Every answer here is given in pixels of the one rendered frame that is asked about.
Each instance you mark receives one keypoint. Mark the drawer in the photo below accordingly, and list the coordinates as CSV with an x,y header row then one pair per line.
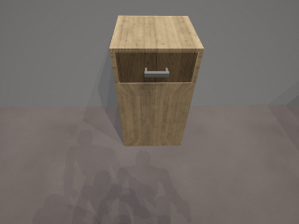
x,y
131,66

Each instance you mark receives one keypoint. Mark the handle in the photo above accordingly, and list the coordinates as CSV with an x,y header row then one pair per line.
x,y
156,73

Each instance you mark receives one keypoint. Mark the cabinet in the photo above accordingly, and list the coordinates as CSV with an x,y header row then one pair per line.
x,y
154,113

